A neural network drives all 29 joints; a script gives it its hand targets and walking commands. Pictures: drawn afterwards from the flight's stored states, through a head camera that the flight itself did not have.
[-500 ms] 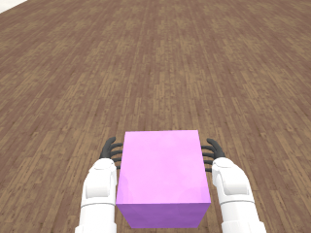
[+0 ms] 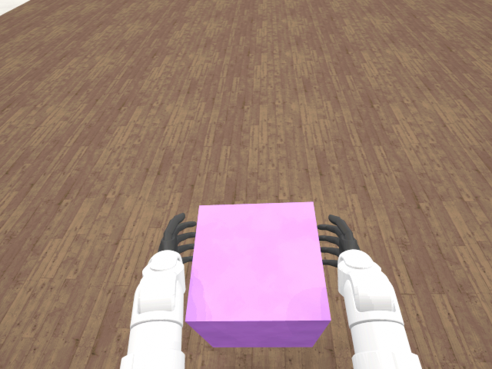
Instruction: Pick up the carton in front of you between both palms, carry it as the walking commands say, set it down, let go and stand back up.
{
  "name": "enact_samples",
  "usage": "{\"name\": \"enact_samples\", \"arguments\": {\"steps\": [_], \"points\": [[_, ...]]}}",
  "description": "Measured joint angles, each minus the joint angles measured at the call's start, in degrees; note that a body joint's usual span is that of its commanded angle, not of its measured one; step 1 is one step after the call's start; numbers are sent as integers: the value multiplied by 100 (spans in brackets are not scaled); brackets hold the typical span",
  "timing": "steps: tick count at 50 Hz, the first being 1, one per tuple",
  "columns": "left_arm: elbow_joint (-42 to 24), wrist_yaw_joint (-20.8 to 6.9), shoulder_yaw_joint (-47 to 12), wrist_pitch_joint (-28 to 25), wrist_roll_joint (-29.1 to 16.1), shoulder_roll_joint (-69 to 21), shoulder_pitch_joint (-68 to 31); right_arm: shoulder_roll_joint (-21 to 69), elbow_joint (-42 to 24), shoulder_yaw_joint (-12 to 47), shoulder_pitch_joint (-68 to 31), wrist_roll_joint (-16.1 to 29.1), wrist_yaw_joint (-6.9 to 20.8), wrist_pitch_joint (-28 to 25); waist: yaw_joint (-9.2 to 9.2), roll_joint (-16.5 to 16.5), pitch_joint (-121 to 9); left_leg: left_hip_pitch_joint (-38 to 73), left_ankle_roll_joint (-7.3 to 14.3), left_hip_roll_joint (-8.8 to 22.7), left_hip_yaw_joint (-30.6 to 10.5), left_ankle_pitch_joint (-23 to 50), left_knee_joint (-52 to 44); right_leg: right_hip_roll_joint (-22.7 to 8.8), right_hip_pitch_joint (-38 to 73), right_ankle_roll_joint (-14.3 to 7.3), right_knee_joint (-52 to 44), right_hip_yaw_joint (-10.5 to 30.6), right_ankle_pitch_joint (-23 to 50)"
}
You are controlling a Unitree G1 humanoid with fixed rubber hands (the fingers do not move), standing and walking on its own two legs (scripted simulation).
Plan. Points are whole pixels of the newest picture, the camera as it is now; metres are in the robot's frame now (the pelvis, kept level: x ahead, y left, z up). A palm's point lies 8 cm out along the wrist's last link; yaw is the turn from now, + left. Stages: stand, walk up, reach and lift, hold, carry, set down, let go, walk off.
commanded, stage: hold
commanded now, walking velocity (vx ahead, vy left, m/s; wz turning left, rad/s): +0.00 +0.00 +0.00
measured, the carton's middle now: (259, 280) +0.30 +0.00 -0.07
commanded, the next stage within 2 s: set down in 0.46 s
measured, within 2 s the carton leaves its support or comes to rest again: neither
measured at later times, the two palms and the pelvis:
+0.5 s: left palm (165, 270) +0.26 +0.15 +0.05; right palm (348, 250) +0.29 -0.15 +0.04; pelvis -0.02 -0.03 +0.00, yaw +6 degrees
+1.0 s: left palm (193, 280) +0.31 +0.13 -0.08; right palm (333, 269) +0.33 -0.16 -0.11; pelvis -0.03 -0.03 -0.04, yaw +6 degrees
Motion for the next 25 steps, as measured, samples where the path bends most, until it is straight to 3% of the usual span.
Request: {"name": "enact_samples", "arguments": {"steps": [3, 8, 25], "points": [[116, 24, 28, -24, 25, -4, -31, -6, 22, 1, 39, 21, 28, -3, 8, -18, 128, 218, -16, -102, -197, 154, -236, 38, 245, 76, -159, 298, 66], [241, -12, 191, -38, 3, -21, -107, 26, 258, -60, -145, -108, 36, -32, 104, 48, 175, 313, -40, -140, -360, 219, -248, 38, 385, 28, -156, 276, 58], [684, -200, 554, -86, 232, -110, -433, 108, 646, -449, -512, -323, 167, -26, 38, 107, 107, 307, -179, -82, -781, 270, -188, 269, 460, -156, -28, 304, -21]]}}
